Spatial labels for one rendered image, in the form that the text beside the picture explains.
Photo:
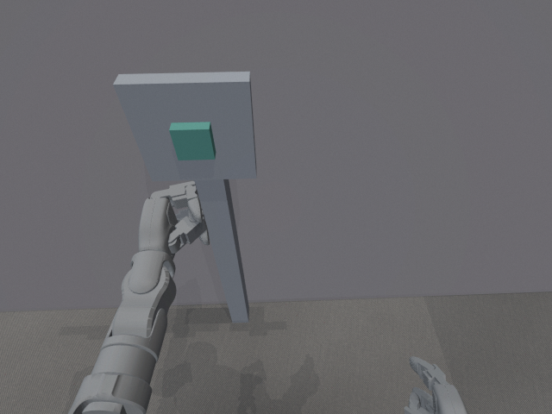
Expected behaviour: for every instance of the panel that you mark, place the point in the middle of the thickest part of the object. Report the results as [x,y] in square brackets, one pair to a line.
[151,102]

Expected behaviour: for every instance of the robot right hand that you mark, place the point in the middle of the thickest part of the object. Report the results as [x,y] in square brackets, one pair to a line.
[445,398]

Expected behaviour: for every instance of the button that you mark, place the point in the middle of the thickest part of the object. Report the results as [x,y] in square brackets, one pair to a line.
[193,140]

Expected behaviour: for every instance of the left robot forearm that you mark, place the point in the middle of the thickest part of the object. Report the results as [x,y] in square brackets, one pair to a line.
[120,380]

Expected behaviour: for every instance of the robot left hand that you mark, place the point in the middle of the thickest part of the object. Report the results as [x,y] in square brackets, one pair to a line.
[161,229]

